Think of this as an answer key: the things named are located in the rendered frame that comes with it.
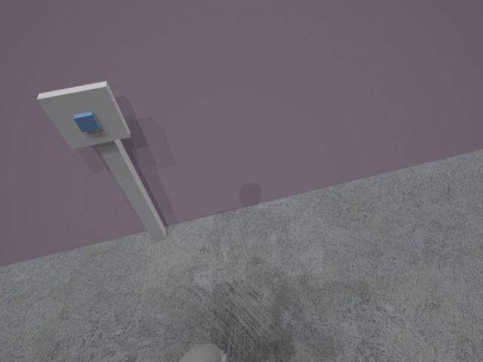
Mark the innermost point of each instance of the button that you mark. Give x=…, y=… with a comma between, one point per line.
x=87, y=122

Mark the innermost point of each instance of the panel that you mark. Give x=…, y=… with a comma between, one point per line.
x=62, y=105

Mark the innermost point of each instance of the robot left thigh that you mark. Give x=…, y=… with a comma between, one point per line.
x=204, y=353

